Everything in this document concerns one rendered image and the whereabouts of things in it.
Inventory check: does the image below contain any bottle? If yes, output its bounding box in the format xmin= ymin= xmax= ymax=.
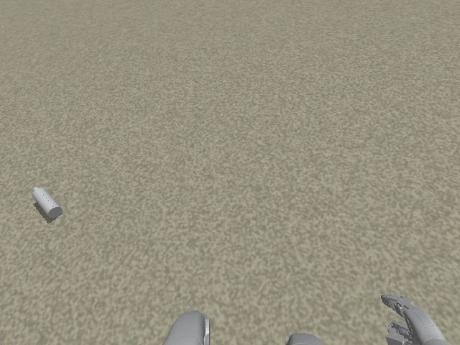
xmin=32 ymin=187 xmax=63 ymax=218

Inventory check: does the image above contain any right robot hand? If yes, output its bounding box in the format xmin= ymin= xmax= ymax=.
xmin=381 ymin=294 xmax=446 ymax=345

